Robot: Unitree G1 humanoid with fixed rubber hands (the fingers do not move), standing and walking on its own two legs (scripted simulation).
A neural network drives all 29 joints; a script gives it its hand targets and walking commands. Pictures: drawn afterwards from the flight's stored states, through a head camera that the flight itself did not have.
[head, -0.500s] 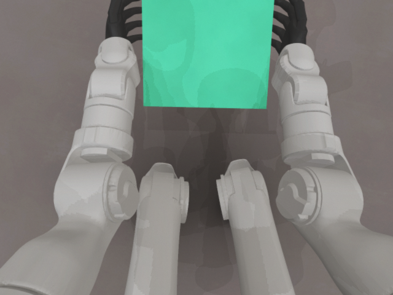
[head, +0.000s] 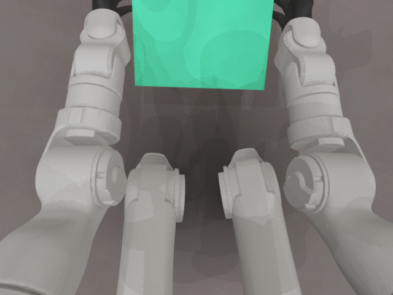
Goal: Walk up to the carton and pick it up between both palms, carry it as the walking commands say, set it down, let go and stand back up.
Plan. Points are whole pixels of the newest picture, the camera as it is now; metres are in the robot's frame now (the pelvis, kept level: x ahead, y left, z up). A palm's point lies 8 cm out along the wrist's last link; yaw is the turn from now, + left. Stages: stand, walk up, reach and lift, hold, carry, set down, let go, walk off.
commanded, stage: set down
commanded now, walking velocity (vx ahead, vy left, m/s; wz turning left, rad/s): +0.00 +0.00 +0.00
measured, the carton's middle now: (199, 29) +0.53 -0.01 -0.26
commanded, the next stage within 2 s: none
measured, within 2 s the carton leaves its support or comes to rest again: rests again in 0.36 s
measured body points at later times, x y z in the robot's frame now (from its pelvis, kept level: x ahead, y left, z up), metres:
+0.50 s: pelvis -0.01 +0.00 -0.01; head +0.36 +0.00 +0.25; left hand +0.55 +0.14 -0.18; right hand +0.53 -0.15 -0.18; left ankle +0.10 +0.12 -0.36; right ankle +0.09 -0.13 -0.36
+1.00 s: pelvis +0.00 +0.00 -0.02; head +0.37 +0.00 +0.24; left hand +0.56 +0.14 -0.19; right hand +0.54 -0.15 -0.19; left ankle +0.10 +0.12 -0.36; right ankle +0.09 -0.13 -0.36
